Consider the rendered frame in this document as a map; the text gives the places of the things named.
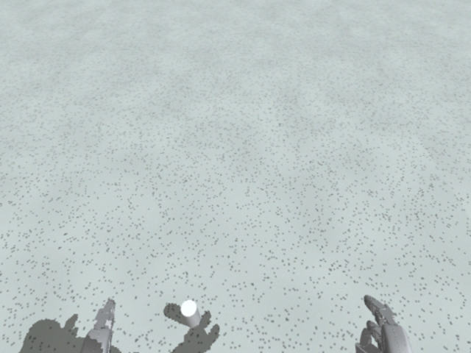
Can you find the can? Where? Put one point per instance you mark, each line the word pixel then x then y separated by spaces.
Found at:
pixel 191 314

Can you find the left robot hand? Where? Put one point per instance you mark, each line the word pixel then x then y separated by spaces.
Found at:
pixel 98 340

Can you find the right robot hand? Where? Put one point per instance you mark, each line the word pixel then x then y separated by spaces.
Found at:
pixel 390 336

